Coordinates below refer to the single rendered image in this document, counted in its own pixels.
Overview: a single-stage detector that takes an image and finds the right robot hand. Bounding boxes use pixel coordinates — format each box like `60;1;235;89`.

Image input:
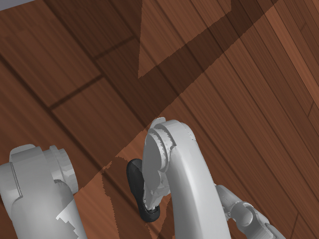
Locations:
215;184;243;221

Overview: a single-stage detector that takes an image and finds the right robot arm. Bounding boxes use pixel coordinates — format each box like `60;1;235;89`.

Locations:
230;202;286;239

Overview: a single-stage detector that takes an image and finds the right robot foot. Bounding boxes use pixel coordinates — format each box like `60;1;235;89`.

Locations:
126;158;160;223

